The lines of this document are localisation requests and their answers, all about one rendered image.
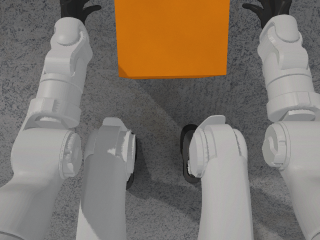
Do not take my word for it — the robot left upper arm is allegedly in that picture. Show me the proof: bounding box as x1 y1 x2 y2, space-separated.
0 127 83 240

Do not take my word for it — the robot right upper arm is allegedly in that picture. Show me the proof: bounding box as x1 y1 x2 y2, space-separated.
262 121 320 240

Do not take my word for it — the left robot thigh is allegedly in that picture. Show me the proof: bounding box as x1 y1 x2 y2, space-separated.
76 125 136 240

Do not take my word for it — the robot right forearm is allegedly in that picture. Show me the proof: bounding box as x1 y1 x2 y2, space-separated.
257 14 320 123

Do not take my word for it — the robot left forearm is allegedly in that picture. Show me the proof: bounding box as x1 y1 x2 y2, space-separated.
10 17 93 172

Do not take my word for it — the right robot shin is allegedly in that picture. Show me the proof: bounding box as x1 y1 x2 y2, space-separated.
187 115 248 178

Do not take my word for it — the carton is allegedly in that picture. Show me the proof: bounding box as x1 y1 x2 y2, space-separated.
114 0 230 80

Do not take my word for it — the robot left hand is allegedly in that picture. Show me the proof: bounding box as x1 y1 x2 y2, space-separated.
60 0 102 26

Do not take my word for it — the robot right hand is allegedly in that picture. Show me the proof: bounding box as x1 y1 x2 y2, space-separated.
242 0 292 30

